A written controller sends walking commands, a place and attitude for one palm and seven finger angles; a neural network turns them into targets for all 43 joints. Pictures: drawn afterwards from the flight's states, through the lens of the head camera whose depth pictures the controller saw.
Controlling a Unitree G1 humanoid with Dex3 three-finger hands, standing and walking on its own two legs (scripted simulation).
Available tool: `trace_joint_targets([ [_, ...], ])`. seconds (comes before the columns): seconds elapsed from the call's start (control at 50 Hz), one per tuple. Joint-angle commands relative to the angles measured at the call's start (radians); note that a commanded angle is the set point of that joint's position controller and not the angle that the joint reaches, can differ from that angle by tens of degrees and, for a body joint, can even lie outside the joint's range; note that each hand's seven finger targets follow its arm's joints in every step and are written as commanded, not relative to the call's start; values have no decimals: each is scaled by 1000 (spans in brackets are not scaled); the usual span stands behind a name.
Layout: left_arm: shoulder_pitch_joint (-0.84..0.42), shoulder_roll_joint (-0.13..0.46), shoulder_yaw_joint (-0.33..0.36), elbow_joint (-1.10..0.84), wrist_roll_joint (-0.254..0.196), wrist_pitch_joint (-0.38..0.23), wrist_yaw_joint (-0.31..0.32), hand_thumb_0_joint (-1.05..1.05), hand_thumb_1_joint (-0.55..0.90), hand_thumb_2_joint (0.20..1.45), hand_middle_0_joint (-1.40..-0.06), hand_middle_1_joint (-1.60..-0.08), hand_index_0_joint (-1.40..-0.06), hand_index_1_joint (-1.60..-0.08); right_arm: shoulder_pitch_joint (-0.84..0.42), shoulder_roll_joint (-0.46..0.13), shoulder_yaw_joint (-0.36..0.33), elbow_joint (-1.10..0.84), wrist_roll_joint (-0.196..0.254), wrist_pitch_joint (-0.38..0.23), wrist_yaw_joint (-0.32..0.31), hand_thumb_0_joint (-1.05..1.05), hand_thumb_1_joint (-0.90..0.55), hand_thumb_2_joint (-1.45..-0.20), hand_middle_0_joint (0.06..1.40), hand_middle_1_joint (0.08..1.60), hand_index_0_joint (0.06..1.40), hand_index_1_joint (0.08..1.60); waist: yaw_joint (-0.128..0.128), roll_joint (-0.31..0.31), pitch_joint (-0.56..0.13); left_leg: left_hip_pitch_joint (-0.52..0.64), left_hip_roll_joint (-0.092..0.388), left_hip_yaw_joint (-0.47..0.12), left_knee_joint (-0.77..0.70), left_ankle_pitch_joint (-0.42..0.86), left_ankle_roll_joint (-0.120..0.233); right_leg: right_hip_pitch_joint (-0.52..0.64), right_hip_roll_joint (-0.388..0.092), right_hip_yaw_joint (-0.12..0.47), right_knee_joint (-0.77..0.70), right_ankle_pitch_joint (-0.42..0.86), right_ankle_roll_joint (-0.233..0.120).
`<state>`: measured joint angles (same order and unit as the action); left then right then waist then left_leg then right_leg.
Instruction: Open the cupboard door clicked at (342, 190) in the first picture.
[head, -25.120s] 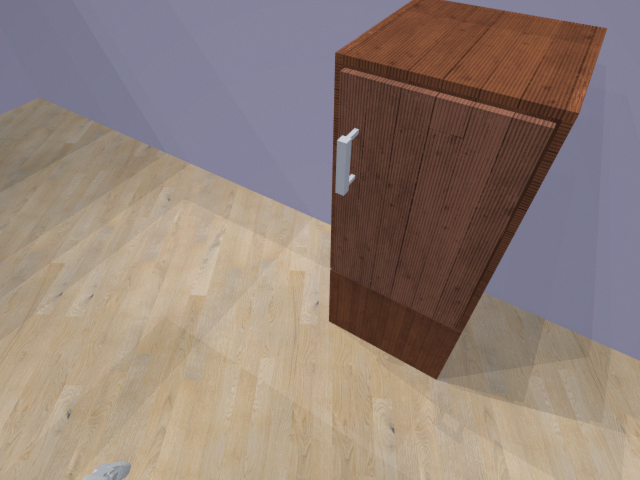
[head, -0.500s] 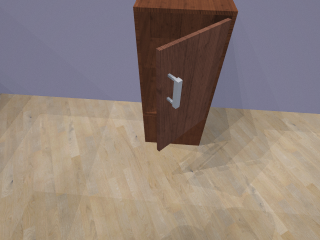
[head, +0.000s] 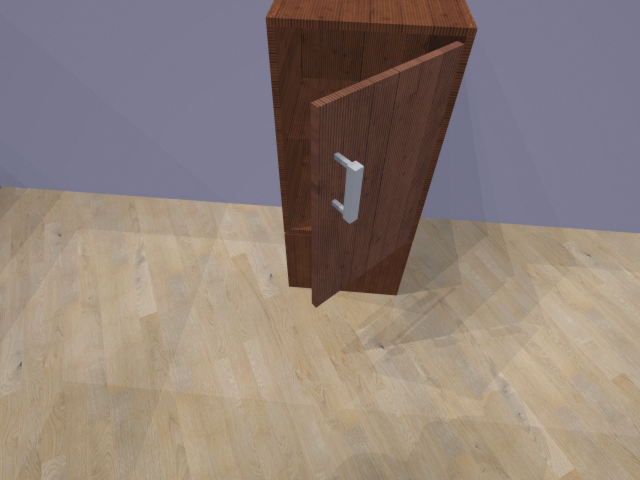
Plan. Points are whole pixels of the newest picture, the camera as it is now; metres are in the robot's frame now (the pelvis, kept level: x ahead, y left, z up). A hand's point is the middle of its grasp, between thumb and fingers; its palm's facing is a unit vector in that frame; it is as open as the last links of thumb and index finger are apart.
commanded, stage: walk to a spot facing it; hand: left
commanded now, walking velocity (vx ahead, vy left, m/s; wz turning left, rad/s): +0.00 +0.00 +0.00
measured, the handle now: (345, 188) +0.61 -0.01 -0.01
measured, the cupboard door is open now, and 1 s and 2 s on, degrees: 45 45 45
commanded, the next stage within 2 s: none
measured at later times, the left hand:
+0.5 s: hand out of the picture +0.07 +0.18 -0.17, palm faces -0.11 -0.95 -0.29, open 7.4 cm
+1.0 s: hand (214, 474) +0.16 +0.17 -0.18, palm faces -0.37 -0.90 -0.22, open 7.4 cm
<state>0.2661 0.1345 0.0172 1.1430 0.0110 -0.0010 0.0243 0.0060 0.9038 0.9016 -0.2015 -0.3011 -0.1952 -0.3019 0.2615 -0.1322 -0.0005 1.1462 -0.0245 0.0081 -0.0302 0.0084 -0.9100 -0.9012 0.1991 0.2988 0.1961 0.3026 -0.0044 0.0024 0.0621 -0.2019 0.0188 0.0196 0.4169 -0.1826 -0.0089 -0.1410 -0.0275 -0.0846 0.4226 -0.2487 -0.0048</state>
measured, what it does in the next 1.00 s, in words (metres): steps on the spot, turning right: left foot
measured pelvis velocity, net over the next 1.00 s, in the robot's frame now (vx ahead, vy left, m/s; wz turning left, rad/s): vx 0.02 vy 0.00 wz -0.48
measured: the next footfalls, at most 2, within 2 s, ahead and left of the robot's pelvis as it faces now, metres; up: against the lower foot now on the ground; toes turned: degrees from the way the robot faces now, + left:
left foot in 0.92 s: +0.11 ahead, +0.11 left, +0.00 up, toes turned -26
right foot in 1.22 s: -0.01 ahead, -0.15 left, +0.00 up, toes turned -41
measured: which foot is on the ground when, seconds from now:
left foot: down 0.00-0.44, up 0.46-0.90, down 0.92-1.00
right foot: down 0.00-0.90, up 0.92-1.00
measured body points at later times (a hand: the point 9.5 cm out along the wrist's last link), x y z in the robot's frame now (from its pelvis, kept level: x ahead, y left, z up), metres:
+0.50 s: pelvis -0.01 -0.03 -0.02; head +0.04 -0.06 +0.43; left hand +0.07 +0.22 -0.15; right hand +0.00 -0.28 -0.19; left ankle +0.01 +0.12 -0.72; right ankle -0.02 -0.10 -0.74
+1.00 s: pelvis +0.02 +0.00 -0.01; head +0.08 -0.01 +0.43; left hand +0.18 +0.22 -0.17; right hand +0.03 -0.27 -0.14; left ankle +0.07 +0.12 -0.74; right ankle -0.05 -0.10 -0.69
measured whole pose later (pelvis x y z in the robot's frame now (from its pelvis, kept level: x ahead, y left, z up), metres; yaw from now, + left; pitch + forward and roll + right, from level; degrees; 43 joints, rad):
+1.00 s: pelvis +0.02 +0.00 -0.01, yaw -28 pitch +2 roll +0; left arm 0.21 0.25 0.10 0.93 0.03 0.06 -0.02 0.01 0.90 0.90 -0.20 -0.30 -0.20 -0.30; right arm 0.11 -0.18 -0.02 0.86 -0.03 0.01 -0.04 0.01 -0.90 -0.90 0.20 0.30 0.20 0.30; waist 0.05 -0.05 0.09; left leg -0.28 0.05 0.01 0.56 -0.31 -0.02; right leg -0.48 0.07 0.08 1.02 -0.49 0.02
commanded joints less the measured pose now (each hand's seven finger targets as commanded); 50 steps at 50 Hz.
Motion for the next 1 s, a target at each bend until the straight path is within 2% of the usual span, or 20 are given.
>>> trace_joint_targets([
  [0.0,77,103,18,-14,-1,-13,8,0,900,900,-200,-300,-200,-300,64,-91,-11,-18,2,-15,-8,0,-900,-900,200,300,200,300,7,2,20,3,66,-66,-73,77,26,-41,-86,84,-110,53,-28],
  [0.14,37,141,65,-76,9,20,-5,0,900,900,-200,-300,-200,-300,64,-123,-50,-57,0,8,-21,0,-900,-900,200,300,200,300,-3,-10,19,-1,101,-4,19,6,27,-144,-77,144,-36,62,-49],
  [0.2,20,144,79,-114,12,31,-14,0,900,900,-200,-300,-200,-300,47,-148,-66,-97,-1,8,-26,0,-900,-900,200,300,200,300,-2,24,9,-8,142,-28,5,-43,45,-189,-47,150,27,56,-45],
  [0.3,0,117,87,-175,18,43,-32,0,900,900,-200,-300,-200,-300,23,-223,-91,-153,-6,-2,-29,0,-900,-900,200,300,200,300,5,204,-27,-48,332,-167,-137,-111,149,-234,31,62,360,-161,-14],
  [0.34,4,107,89,-188,17,41,-39,0,900,900,-200,-300,-200,-300,-16,-228,-92,-181,-12,-5,-27,0,-900,-900,200,300,200,300,21,207,-38,-39,353,-123,-96,33,167,-229,4,65,384,-231,-12],
  [0.38,77,113,93,-175,15,32,-41,0,900,900,-200,-300,-200,-300,-65,-227,-92,-204,-9,-2,-25,0,-900,-900,200,300,200,300,67,106,-70,-76,294,-13,62,104,108,-99,5,55,178,-69,-13],
  [0.4,106,167,101,-172,22,24,-36,0,900,900,-200,-300,-200,-300,-74,-205,-91,-219,0,4,-22,0,-900,-900,200,300,200,300,80,-67,-58,-151,187,69,231,-11,39,-39,-55,182,-5,125,-34],
  [0.42,98,281,119,-173,31,17,-22,0,900,900,-200,-300,-200,-300,-76,-135,-83,-249,9,6,-12,0,-900,-900,200,300,200,300,70,-366,-49,-355,35,167,448,-346,-30,46,-291,510,-110,300,-130],
  [0.44,134,278,119,-175,16,18,-13,0,900,900,-200,-300,-200,-300,-130,-174,-86,-258,4,19,-13,0,-900,-900,200,300,200,300,110,-288,-55,-359,24,28,630,-419,-25,0,-315,574,-127,350,-186],
  [0.48,39,246,117,-196,16,22,-2,0,900,900,-200,-300,-200,-300,-143,-159,-89,-255,7,21,-11,0,-900,-900,200,300,200,300,54,-171,-29,-416,47,-47,745,-315,-25,11,-252,509,-70,347,-220],
  [0.54,22,230,110,-222,13,10,-1,0,900,900,-200,-300,-200,-300,-150,-147,-82,-262,6,19,-4,0,-900,-900,200,300,200,300,40,-112,-93,-388,38,-39,712,-228,-44,66,-184,422,-32,451,-190],
  [0.76,44,265,123,-258,23,17,-5,0,900,900,-200,-300,-200,-300,-224,-153,-74,-337,22,7,-12,0,-900,-900,200,300,200,300,58,-144,-113,-265,-15,-50,425,-272,-37,45,-158,545,-1,546,-209],
  [0.82,-19,266,124,-279,14,22,-8,0,900,900,-200,-300,-200,-300,-133,-157,-71,-319,26,-4,-17,0,-900,-900,200,300,200,300,8,-133,-134,-92,-26,-50,179,-154,-27,-47,-107,526,51,514,-157],
  [0.84,-51,254,119,-286,9,23,-9,0,900,900,-200,-300,-200,-300,-69,-175,-73,-304,25,-13,-20,0,-900,-900,200,300,200,300,-28,-104,-150,60,0,-55,29,-55,-20,-145,-70,491,96,427,-111],
  [0.86,-32,201,108,-301,3,24,-14,0,900,900,-200,-300,-200,-300,-41,-246,-83,-302,16,-24,-23,0,-900,-900,200,300,200,300,-30,89,-171,216,180,-240,-85,-12,35,-330,47,394,201,130,-50],
  [0.88,-30,170,96,-325,1,21,-29,0,900,900,-200,-300,-200,-300,-13,-328,-96,-313,1,-24,-26,0,-900,-900,200,300,200,300,-27,324,-153,252,445,-467,-143,170,165,-471,124,191,440,-357,14],
  [0.9,-39,198,99,-341,13,16,-38,0,900,900,-200,-300,-200,-300,-16,-335,-90,-332,-6,-14,-30,0,-900,-900,200,300,200,300,-24,178,-107,105,505,-464,-126,189,234,-456,67,164,620,-381,30],
  [0.92,-66,194,106,-319,27,21,-44,0,900,900,-200,-300,-200,-300,-31,-295,-79,-323,-17,-20,-29,0,-900,-900,200,300,200,300,-11,153,-80,65,421,-400,-120,265,207,-465,67,167,729,-315,42],
  [0.94,-54,190,108,-307,22,25,-49,0,900,900,-200,-300,-200,-300,-71,-277,-70,-336,-14,-18,-29,0,-900,-900,200,300,200,300,14,212,-68,45,368,-291,-89,331,182,-472,39,164,792,-267,52],
  [0.98,-51,179,100,-306,11,30,-59,0,900,900,-200,-300,-200,-300,-102,-240,-59,-350,-11,-19,-29,0,-900,-900,200,300,200,300,28,212,-73,75,292,-121,-40,462,150,-463,15,114,776,-219,61],
])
